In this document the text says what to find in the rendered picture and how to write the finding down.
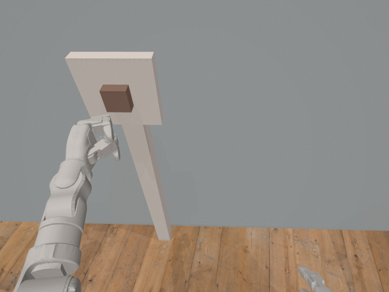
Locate robot left hand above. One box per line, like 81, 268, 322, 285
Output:
65, 114, 120, 170

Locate robot right hand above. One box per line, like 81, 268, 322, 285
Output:
298, 266, 332, 292

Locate robot left upper arm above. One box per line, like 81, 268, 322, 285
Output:
16, 276, 81, 292

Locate panel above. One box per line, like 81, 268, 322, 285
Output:
65, 52, 171, 241

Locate button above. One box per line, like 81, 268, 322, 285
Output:
99, 85, 134, 113

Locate left robot forearm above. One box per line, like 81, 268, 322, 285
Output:
13, 159, 92, 292

